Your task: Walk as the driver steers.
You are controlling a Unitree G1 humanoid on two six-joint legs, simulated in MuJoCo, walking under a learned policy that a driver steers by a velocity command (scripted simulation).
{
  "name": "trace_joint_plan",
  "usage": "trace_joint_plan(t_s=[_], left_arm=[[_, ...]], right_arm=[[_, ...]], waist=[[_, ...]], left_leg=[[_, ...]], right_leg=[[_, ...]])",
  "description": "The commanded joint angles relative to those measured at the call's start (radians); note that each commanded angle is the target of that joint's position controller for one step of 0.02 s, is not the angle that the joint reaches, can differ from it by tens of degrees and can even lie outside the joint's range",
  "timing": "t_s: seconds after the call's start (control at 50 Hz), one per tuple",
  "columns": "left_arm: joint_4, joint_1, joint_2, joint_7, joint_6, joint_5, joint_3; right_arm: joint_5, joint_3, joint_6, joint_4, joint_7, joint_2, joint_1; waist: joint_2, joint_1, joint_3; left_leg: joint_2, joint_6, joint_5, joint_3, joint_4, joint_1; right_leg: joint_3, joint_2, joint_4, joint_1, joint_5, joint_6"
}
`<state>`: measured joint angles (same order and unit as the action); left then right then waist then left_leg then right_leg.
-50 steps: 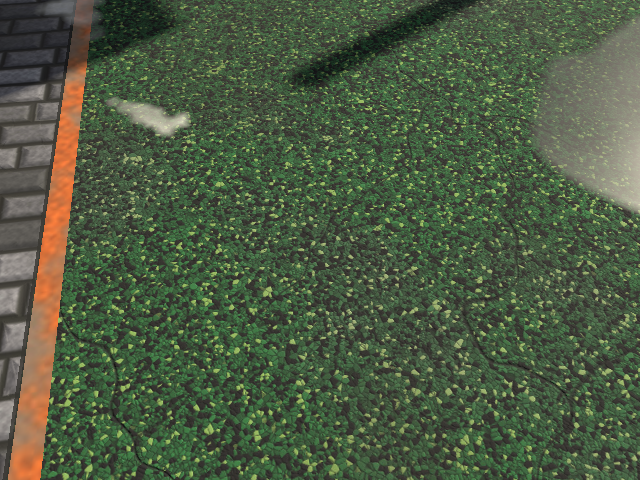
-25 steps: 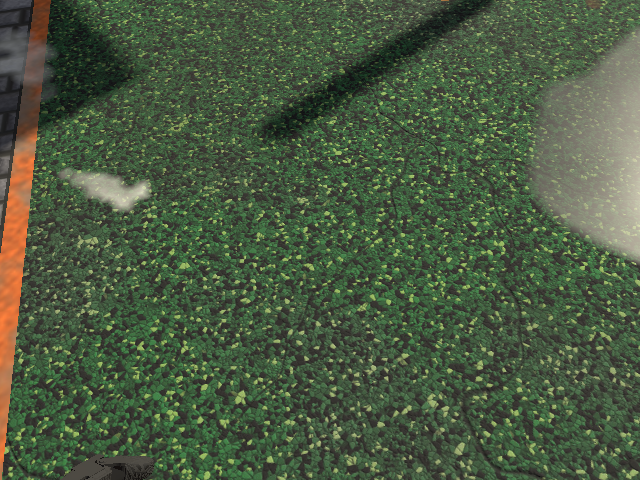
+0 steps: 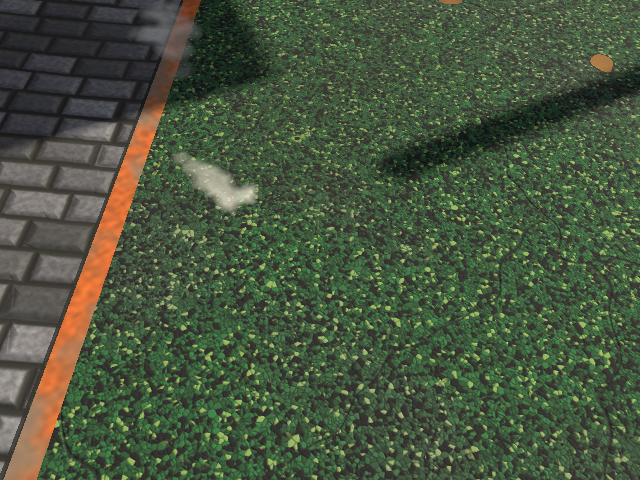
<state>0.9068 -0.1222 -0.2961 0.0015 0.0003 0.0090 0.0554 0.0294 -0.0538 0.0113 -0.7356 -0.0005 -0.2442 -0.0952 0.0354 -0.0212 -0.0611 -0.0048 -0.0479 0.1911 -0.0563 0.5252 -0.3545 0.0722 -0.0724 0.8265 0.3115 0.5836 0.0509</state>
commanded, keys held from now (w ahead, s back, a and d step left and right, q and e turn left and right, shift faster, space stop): e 0.72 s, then no key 0.02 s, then w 0.26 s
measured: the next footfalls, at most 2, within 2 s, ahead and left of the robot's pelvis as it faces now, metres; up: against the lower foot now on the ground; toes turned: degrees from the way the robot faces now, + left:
right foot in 0.34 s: +0.02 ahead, -0.14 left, +0.00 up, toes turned -14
left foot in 0.88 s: +0.12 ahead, +0.06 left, +0.00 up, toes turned -30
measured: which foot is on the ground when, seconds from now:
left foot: down 0.00-0.34, up 0.36-0.86, down 0.88-1.00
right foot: up 0.00-0.32, down 0.34-0.88, up 0.90-1.00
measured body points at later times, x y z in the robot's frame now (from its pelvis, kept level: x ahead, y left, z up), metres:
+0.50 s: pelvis +0.00 -0.05 +0.01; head +0.03 -0.09 +0.45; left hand +0.15 +0.22 -0.10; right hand +0.09 -0.36 -0.12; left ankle +0.03 +0.10 -0.65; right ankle -0.02 -0.13 -0.73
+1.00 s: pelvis +0.06 -0.04 +0.01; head +0.08 -0.03 +0.46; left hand +0.31 +0.14 -0.11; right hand -0.02 -0.32 -0.11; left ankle +0.09 +0.08 -0.73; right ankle -0.01 -0.14 -0.68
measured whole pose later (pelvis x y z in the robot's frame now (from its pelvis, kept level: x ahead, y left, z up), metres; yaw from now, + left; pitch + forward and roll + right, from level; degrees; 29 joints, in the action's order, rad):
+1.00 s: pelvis +0.06 -0.04 +0.01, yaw -28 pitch +1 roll +0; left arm 0.82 -0.17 -0.30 0.02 -0.03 0.02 0.06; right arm -0.01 -0.07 -0.08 -0.94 0.00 -0.26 -0.26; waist 0.04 0.03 0.00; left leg 0.02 -0.03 0.27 0.03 0.41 -0.16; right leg -0.10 0.07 0.96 0.44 0.42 -0.03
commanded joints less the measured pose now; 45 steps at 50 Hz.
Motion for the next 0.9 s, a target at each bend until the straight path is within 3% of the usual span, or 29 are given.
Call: trace_joint_plan(t_s=[0.02, 0.06, 0.14, 0.18, 0.24, 0.28, 0.32, 0.34, 0.36, 0.38, 0.4, 0.42, 0.44, 0.46, 0.5, 0.6, 0.68, 0.74, 0.8, 0.84, 0.86, 0.88, 0.9], left_arm=[[-0.027, -0.001, -0.114, 0.019, 0.017, 0.008, 0.028], [-0.012, -0.042, -0.131, 0.032, 0.033, 0.012, 0.043], [-0.023, -0.028, -0.085, 0.044, 0.049, 0.016, 0.045], [-0.040, -0.007, -0.066, 0.039, 0.052, 0.014, 0.040], [-0.058, -0.007, -0.077, 0.022, 0.050, 0.011, 0.042], [-0.061, -0.034, -0.084, 0.008, 0.051, 0.010, 0.046], [-0.038, -0.114, -0.082, -0.005, 0.052, 0.005, 0.052], [-0.029, -0.144, -0.102, -0.007, 0.052, -0.004, 0.060], [-0.043, -0.153, -0.201, 0.008, 0.047, -0.006, 0.083], [-0.070, -0.144, -0.286, 0.007, 0.030, -0.029, 0.093], [-0.080, -0.136, -0.262, 0.000, 0.002, -0.052, 0.087], [-0.090, -0.089, -0.238, 0.002, -0.019, -0.042, 0.081], [-0.102, -0.035, -0.211, 0.011, -0.025, -0.017, 0.079], [-0.111, -0.004, -0.169, 0.019, -0.023, 0.005, 0.066], [-0.111, -0.031, -0.138, 0.031, -0.017, 0.006, 0.055], [-0.111, -0.074, -0.167, 0.042, -0.006, 0.007, 0.064], [-0.126, -0.043, -0.189, 0.040, 0.004, 0.005, 0.070], [-0.138, -0.014, -0.190, 0.035, 0.013, 0.000, 0.070], [-0.139, -0.010, -0.161, 0.034, 0.018, 0.003, 0.055], [-0.139, 0.001, -0.138, 0.036, 0.017, 0.003, 0.038], [-0.135, -0.018, -0.103, 0.036, 0.011, -0.004, 0.024], [-0.134, -0.037, -0.034, 0.032, 0.001, -0.011, 0.003], [-0.176, -0.013, -0.048, 0.032, -0.016, 0.012, 0.009]], right_arm=[[-0.003, -0.033, -0.030, 0.013, 0.009, -0.149, -0.022], [-0.003, -0.042, -0.027, 0.004, 0.028, -0.175, 0.016], [-0.010, -0.045, -0.012, -0.015, 0.056, -0.155, 0.040], [-0.008, -0.047, -0.006, -0.027, 0.063, -0.152, 0.051], [-0.008, -0.054, 0.003, -0.041, 0.064, -0.167, 0.058], [-0.021, -0.059, 0.008, -0.047, 0.063, -0.180, 0.073], [-0.044, -0.062, 0.016, -0.053, 0.062, -0.184, 0.104], [-0.055, -0.061, 0.021, -0.075, 0.058, -0.161, 0.070], [-0.029, -0.053, 0.025, -0.076, 0.051, -0.116, 0.034], [-0.013, -0.045, 0.018, -0.005, 0.057, -0.095, 0.151], [-0.019, -0.053, 0.015, 0.004, 0.060, -0.122, 0.196], [-0.036, -0.062, 0.013, -0.011, 0.059, -0.141, 0.173], [-0.035, -0.070, 0.011, -0.041, 0.064, -0.152, 0.137], [-0.028, -0.077, 0.010, -0.056, 0.070, -0.170, 0.124], [-0.027, -0.078, 0.002, -0.064, 0.067, -0.154, 0.109], [-0.038, -0.069, -0.011, -0.065, 0.063, -0.127, 0.121], [-0.040, -0.067, -0.020, -0.067, 0.052, -0.136, 0.124], [-0.042, -0.066, -0.033, -0.074, 0.040, -0.148, 0.097], [-0.051, -0.060, -0.051, -0.085, 0.016, -0.147, 0.068], [-0.053, -0.054, -0.068, -0.106, 0.002, -0.131, 0.012], [-0.046, -0.055, -0.077, -0.124, 0.001, -0.140, -0.034], [-0.027, -0.059, -0.085, -0.144, 0.003, -0.182, -0.123], [-0.004, -0.080, -0.089, -0.174, -0.001, -0.292, -0.203]], waist=[[-0.153, 0.030, 0.190], [-0.168, 0.001, 0.167], [-0.149, 0.015, 0.142], [-0.159, 0.024, 0.131], [-0.171, 0.026, 0.139], [-0.179, 0.008, 0.144], [-0.169, -0.041, 0.148], [-0.107, -0.047, 0.127], [0.144, -0.013, 0.098], [0.287, -0.035, 0.076], [0.162, -0.052, 0.112], [0.122, -0.019, 0.100], [0.079, 0.008, 0.092], [0.079, 0.016, 0.092], [0.076, 0.018, 0.125], [0.083, -0.004, 0.126], [0.106, -0.013, 0.101], [0.116, -0.009, 0.113], [0.121, -0.010, 0.132], [0.112, 0.033, 0.108], [0.075, 0.049, 0.110], [-0.078, 0.062, 0.143], [-0.263, 0.056, 0.090]], left_leg=[[-0.293, -0.198, -0.516, 0.238, -0.167, 0.279], [-0.285, -0.199, -0.494, 0.180, -0.190, 0.196], [-0.292, -0.198, -0.283, 0.119, -0.229, 0.194], [-0.296, -0.193, -0.203, 0.096, -0.240, 0.191], [-0.321, -0.189, -0.205, 0.081, -0.232, 0.205], [-0.334, -0.169, -0.237, 0.066, -0.202, 0.213], [-0.312, -0.108, -0.207, 0.016, -0.122, 0.176], [-0.262, -0.038, -0.094, -0.034, -0.019, 0.122], [-0.145, 0.068, 0.147, -0.137, 0.239, -0.079], [0.017, 0.122, 0.492, -0.053, 0.451, -0.301], [0.010, 0.109, 0.499, 0.077, 0.596, -0.315], [-0.010, 0.093, 0.401, 0.113, 0.625, -0.325], [-0.026, 0.090, 0.313, 0.123, 0.609, -0.330], [-0.034, 0.096, 0.260, 0.129, 0.588, -0.330], [-0.016, 0.109, 0.187, 0.128, 0.592, -0.284], [0.003, 0.132, 0.134, 0.142, 0.393, -0.274], [0.016, 0.142, 0.131, 0.151, 0.258, -0.186], [0.024, 0.138, 0.147, 0.150, 0.194, -0.115], [0.026, 0.107, 0.132, 0.112, 0.086, 0.002], [0.033, 0.070, 0.041, 0.074, -0.082, 0.153], [-0.001, 0.044, 0.048, 0.105, -0.140, 0.248], [-0.171, -0.016, 0.144, 0.304, -0.213, 0.366], [-0.329, -0.169, 0.345, 0.651, -0.328, 0.403]], right_leg=[[-0.126, -0.020, 0.124, 0.150, 0.011, 0.021], [-0.104, 0.008, 0.191, 0.110, -0.057, 0.037], [-0.077, -0.001, 0.173, 0.147, -0.116, 0.036], [-0.060, -0.010, 0.103, 0.129, -0.137, 0.027], [-0.025, -0.004, 0.014, 0.078, -0.155, 0.007], [-0.003, 0.003, -0.064, 0.031, -0.178, -0.018], [0.036, 0.033, -0.250, -0.082, -0.313, -0.062], [-0.011, 0.041, -0.376, -0.144, -0.411, -0.106], [-0.305, -0.147, -0.490, -0.240, -0.679, -0.193], [-0.596, -0.324, -0.528, -0.241, -0.851, -0.384], [-0.589, -0.315, -0.547, -0.223, -0.777, -0.423], [-0.496, -0.258, -0.541, -0.225, -0.720, -0.365], [-0.428, -0.204, -0.524, -0.231, -0.669, -0.302], [-0.398, -0.182, -0.516, -0.235, -0.679, -0.268], [-0.372, -0.153, -0.507, -0.242, -0.750, -0.264], [-0.401, -0.131, -0.503, -0.298, -0.679, -0.269], [-0.448, -0.111, -0.506, -0.222, -0.565, -0.274], [-0.482, -0.108, -0.478, -0.196, -0.614, -0.278], [-0.509, -0.084, -0.487, -0.142, -0.327, -0.266], [-0.512, -0.040, -0.464, -0.052, -0.128, -0.236], [-0.488, 0.000, -0.411, 0.002, -0.069, -0.203], [-0.376, 0.087, -0.176, 0.102, -0.004, -0.148], [-0.231, 0.224, 0.018, 0.336, 0.075, -0.112]])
